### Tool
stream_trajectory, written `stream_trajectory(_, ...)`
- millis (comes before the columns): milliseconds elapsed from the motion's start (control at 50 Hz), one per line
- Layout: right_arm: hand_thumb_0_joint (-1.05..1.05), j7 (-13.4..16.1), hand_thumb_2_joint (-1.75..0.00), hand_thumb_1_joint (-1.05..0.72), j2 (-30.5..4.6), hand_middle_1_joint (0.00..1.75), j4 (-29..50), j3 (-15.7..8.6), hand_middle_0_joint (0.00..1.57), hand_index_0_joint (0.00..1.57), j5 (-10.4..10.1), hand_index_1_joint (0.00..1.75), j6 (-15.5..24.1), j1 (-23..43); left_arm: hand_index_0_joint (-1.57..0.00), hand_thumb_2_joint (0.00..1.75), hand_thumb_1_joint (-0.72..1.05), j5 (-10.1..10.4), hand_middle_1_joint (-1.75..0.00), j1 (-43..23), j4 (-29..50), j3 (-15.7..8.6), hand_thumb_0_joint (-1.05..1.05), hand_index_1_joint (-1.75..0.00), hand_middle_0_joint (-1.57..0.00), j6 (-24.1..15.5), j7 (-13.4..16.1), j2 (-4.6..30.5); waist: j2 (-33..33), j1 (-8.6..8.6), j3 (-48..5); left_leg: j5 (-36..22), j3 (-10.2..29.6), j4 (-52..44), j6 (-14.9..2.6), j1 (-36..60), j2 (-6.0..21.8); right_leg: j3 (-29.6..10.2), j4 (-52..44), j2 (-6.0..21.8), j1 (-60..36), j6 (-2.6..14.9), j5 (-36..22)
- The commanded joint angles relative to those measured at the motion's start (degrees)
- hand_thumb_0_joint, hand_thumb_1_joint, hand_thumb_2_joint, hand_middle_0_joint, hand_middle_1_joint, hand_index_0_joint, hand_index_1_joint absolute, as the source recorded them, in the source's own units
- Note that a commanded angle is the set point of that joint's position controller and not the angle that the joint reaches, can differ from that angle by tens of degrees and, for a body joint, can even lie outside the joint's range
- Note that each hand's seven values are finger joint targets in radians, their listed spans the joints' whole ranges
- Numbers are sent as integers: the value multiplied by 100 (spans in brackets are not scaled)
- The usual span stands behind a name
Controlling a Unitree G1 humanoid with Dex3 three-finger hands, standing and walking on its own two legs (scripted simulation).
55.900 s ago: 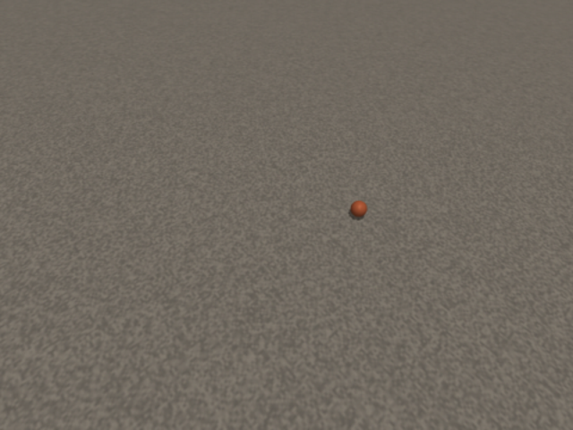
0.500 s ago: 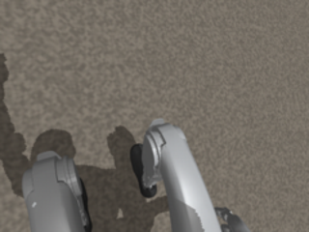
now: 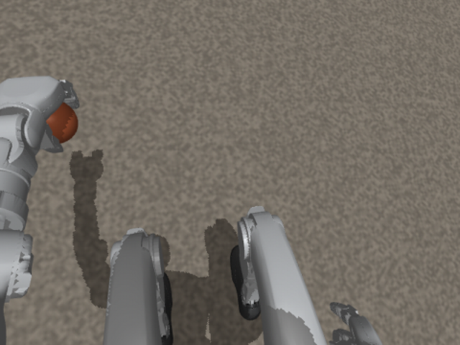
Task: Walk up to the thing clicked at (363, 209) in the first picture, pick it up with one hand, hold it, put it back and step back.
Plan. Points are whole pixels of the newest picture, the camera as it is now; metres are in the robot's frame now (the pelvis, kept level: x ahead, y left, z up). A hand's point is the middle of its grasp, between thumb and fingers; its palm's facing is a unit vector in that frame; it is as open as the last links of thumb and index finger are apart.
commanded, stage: lift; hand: left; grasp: from above
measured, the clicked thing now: (52, 121) +0.52 +0.25 -0.11
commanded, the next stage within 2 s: hold in 1.00 s
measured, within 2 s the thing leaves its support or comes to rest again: neither
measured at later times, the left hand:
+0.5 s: hand out of the picture +0.41 +0.22 +0.10, palm faces -0.46 -0.09 -0.89, open 10.0 cm
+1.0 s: hand out of the picture +0.41 +0.21 +0.19, palm faces -0.45 -0.10 -0.88, open 10.0 cm
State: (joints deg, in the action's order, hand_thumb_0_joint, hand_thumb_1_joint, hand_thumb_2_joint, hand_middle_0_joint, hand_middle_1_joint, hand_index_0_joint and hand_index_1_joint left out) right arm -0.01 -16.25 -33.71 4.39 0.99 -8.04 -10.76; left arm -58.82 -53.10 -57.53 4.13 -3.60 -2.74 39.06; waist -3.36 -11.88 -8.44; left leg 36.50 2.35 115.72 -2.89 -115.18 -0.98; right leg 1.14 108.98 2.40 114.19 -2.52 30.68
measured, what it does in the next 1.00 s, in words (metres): rises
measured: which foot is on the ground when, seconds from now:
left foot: down 0.00-1.00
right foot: down 0.00-1.00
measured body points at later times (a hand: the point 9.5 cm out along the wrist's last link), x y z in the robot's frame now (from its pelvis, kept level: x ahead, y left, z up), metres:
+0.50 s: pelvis +0.03 -0.02 +0.17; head +0.15 -0.02 +0.61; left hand +0.43 +0.22 +0.15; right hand +0.11 -0.28 +0.04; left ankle +0.08 +0.10 -0.41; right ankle +0.12 -0.15 -0.41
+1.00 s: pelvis +0.08 -0.02 +0.27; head +0.14 -0.02 +0.72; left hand +0.42 +0.21 +0.24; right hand +0.16 -0.28 +0.15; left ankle +0.08 +0.10 -0.41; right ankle +0.12 -0.15 -0.41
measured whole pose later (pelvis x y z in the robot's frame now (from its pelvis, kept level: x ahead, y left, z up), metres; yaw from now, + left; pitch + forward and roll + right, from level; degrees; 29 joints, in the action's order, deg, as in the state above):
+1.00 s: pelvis +0.08 -0.02 +0.27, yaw +2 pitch +13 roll -1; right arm 3.9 -13.9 -43.5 -2.2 -2.5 -0.2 -15.1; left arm -55.8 -22.9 -51.9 10.9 1.5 8.2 21.9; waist -1.9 -4.1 -5.8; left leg 24.9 -0.2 53.0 -0.2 -40.6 1.3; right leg 0.1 50.1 0.5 42.5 -1.0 20.2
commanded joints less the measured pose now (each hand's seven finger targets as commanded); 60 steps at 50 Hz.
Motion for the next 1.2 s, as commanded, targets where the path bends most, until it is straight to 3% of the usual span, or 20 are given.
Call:
stream_trajectory(0,0,158,-90,-88,-1182,30,115,-558,20,20,-65,30,114,-1061,-98,75,70,135,-86,-2239,1452,-361,0,-80,-93,30,374,1096,-1343,-99,-4153,-544,313,-2384,130,3691,23,390,-1284,-258,-2482,475,-582)
stream_trajectory(20,0,173,-90,-88,-1169,30,114,-577,20,20,-89,30,125,-1020,-99,75,70,131,-86,-2079,1496,-430,0,-81,-94,56,403,1196,-1371,14,-4145,-574,344,-2562,148,3893,37,383,-1372,-259,-2611,467,-593)
stream_trajectory(140,0,191,-90,-89,-940,30,16,-649,20,20,-164,30,206,-969,-95,76,64,222,-87,-1244,1501,-396,0,-81,-90,199,579,844,-859,156,-3917,-1028,84,-3051,113,4279,7,270,-2204,-287,-3741,441,-828)
stream_trajectory(160,0,205,-90,-89,-918,30,28,-675,20,20,-177,30,225,-896,-95,77,65,261,-86,-1098,1553,-420,0,-81,-91,218,618,855,-753,233,-3882,-878,80,-3217,102,4348,11,261,-2374,-295,-3952,427,-731)
stream_trajectory(180,0,214,-90,-89,-860,30,16,-673,20,20,-196,30,256,-896,-96,77,65,275,-85,-875,1466,-311,0,-81,-91,250,637,612,-657,208,-3713,-822,29,-3323,98,4357,0,227,-2539,-302,-4105,422,-682)
stream_trajectory(220,0,250,-90,-89,-833,30,27,-698,20,20,-238,30,306,-822,-94,77,62,275,-86,-530,1610,-439,0,-81,-89,289,715,780,-515,340,-3571,-673,1,-3597,84,4457,-10,168,-2856,-312,-4543,402,-552)
stream_trajectory(240,0,263,-90,-89,-761,30,14,-684,20,20,-250,30,337,-846,-93,75,61,290,-85,-392,1677,-335,0,-80,-88,302,744,562,-436,327,-3493,-723,-32,-3680,85,4532,-10,145,-2979,-319,-4707,400,-582)
stream_trajectory(260,0,287,-90,-89,-760,30,9,-714,20,20,-275,30,366,-841,-94,74,61,297,-84,-466,1926,-385,0,-79,-89,297,778,648,-419,366,-3649,-786,-39,-3795,84,4786,-6,112,-3136,-327,-4939,400,-644)
stream_trajectory(300,0,351,-90,-90,-730,30,-53,-723,20,20,-297,30,436,-806,-92,78,59,305,-86,-256,1922,-427,0,-82,-87,299,822,669,-370,419,-3384,-885,-37,-4044,105,5047,-4,62,-3398,-329,-5163,394,-727)
stream_trajectory(320,0,380,-90,-90,-673,30,-56,-717,20,20,-313,30,472,-806,-92,78,59,291,-85,-151,1906,-293,0,-81,-88,289,844,475,-326,386,-3248,-851,-62,-4167,97,5135,-8,42,-3561,-341,-5323,384,-703)
stream_trajectory(440,0,530,-90,-90,-577,30,-246,-719,20,20,-378,30,780,-823,-89,79,54,342,-85,247,1760,-192,0,-81,-85,248,1108,232,-56,428,-2419,-588,-118,-4945,82,5724,-42,-183,-4643,-363,-6145,343,-414)
stream_trajectory(480,0,543,-90,-90,-589,30,-309,-761,20,20,-383,30,870,-796,-91,80,58,330,-87,432,1605,-9,0,-83,-87,273,1178,-77,-138,466,-2255,-743,-75,-5222,119,6091,-17,-149,-4822,-369,-6226,353,-597)
stream_trajectory(600,0,543,-90,-90,-591,30,-401,-791,20,20,-366,30,1024,-711,-92,83,59,307,-91,580,1401,140,0,-86,-87,307,1341,-274,-129,537,-1854,-956,-75,-5910,137,6818,-12,-146,-5505,-388,-6842,329,-790)
stream_trajectory(700,0,524,-90,-89,-583,30,-456,-838,20,20,-374,30,1039,-759,-92,85,61,250,-95,741,1444,213,0,-89,-87,355,1431,-360,-48,606,-1785,-1501,-131,-6299,149,7348,-24,-198,-5982,-378,-7470,339,-1224)
stream_trajectory(760,0,510,-90,-89,-603,30,-469,-856,20,20,-360,30,1037,-701,-92,86,61,229,-95,813,1479,85,0,-89,-87,425,1492,-215,-104,742,-1756,-1801,-125,-6573,183,7699,-1,-171,-6146,-381,-7765,340,-1479)
stream_trajectory(900,0,459,-89,-89,-582,30,-491,-922,20,20,-357,30,990,-638,-90,87,59,255,-99,1179,1542,297,0,-93,-84,507,1383,-593,41,772,-1599,-2483,-103,-7002,210,8318,13,-147,-6551,-396,-8292,351,-2062)
stream_trajectory(980,0,439,-89,-89,-605,30,-465,-956,20,20,-352,30,950,-587,-87,88,55,326,-101,1197,1773,182,0,-94,-81,519,1311,-450,6,820,-1623,-2825,-143,-7225,238,8662,20,-120,-6733,-413,-8595,347,-2318)
stream_trajectory(1080,0,413,-89,-89,-571,30,-413,-964,20,20,-355,30,911,-517,-87,84,55,259,-98,1414,1902,328,0,-91,-81,436,1182,-641,49,834,-1414,-2937,-145,-7463,243,8877,20,-97,-6942,-430,-8722,364,-2362)
stream_trajectory(1120,0,406,-89,-89,-606,30,-394,-1001,20,20,-355,30,900,-474,-84,85,51,253,-96,1501,2083,213,0,-90,-78,397,1124,-463,-36,904,-1576,-3214,-171,-7526,273,9103,20,-85,-6954,-439,-8892,369,-2556)
stream_trajectory(1180,0,403,-89,-89,-611,30,-377,-992,20,20,-363,30,854,-445,-85,86,52,156,-96,1582,2118,257,0,-90,-79,378,1051,-473,108,900,-1436,-3380,-190,-7590,243,9171,5,-97,-7076,-441,-9017,356,-2745)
